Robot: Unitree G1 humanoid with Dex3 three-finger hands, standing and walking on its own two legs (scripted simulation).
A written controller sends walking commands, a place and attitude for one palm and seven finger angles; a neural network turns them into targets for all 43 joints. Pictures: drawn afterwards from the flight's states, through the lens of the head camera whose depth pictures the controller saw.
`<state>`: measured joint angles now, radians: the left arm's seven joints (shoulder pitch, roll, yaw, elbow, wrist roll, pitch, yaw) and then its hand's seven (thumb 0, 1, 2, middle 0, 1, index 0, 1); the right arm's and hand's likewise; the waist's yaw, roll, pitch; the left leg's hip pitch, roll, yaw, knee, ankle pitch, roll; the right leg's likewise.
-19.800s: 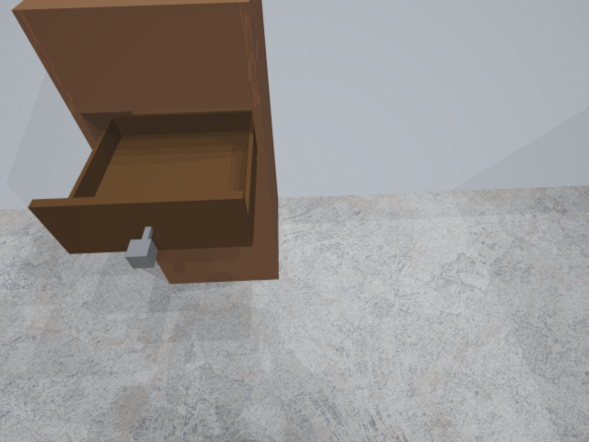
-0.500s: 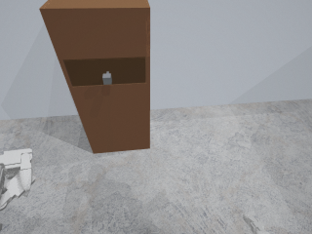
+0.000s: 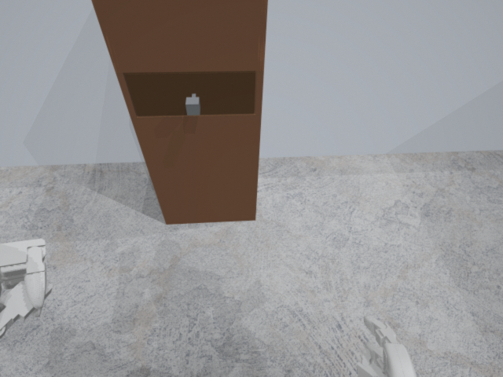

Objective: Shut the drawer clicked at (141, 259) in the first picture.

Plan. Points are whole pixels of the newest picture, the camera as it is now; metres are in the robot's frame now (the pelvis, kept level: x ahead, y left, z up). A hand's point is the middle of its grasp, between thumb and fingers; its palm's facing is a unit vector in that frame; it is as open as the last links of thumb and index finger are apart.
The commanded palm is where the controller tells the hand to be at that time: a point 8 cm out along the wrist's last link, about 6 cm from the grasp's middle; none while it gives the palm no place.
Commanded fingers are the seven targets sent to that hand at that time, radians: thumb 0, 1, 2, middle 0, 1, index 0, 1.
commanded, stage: let the arm hang, fingers relaxed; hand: left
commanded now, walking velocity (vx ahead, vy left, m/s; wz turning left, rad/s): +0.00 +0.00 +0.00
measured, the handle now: (193, 102) +0.87 +0.24 -0.06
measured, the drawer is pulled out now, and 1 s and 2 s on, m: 0.00 0.00 0.00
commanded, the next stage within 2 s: look to check the result in 1.16 s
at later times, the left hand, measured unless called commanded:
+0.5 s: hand out of the picture -0.03 +0.20 -0.18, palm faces +0.07 -0.97 -0.22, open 3.9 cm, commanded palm none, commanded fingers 0.00 0.90 0.90 -0.48 -0.60 -0.48 -0.60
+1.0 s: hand out of the picture +0.02 +0.17 -0.17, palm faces +0.04 -0.98 -0.19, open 7.3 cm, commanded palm none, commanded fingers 0.00 0.90 0.90 -0.20 -0.30 -0.20 -0.30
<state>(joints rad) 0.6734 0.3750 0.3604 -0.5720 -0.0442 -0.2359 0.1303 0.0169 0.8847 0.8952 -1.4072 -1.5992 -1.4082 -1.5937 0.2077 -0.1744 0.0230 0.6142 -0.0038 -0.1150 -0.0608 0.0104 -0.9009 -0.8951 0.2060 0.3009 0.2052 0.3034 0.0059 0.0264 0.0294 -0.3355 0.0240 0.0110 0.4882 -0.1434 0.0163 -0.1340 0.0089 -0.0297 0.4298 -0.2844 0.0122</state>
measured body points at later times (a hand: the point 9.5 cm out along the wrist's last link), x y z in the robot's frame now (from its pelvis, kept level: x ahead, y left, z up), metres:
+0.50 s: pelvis -0.01 +0.00 -0.01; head +0.02 +0.02 +0.44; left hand -0.04 +0.25 -0.16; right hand +0.02 -0.26 -0.14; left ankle +0.07 +0.11 -0.74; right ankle -0.03 -0.13 -0.74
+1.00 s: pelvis +0.01 -0.01 +0.00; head +0.03 -0.01 +0.45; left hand +0.02 +0.22 -0.16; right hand +0.02 -0.24 -0.16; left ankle +0.07 +0.11 -0.74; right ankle -0.03 -0.13 -0.74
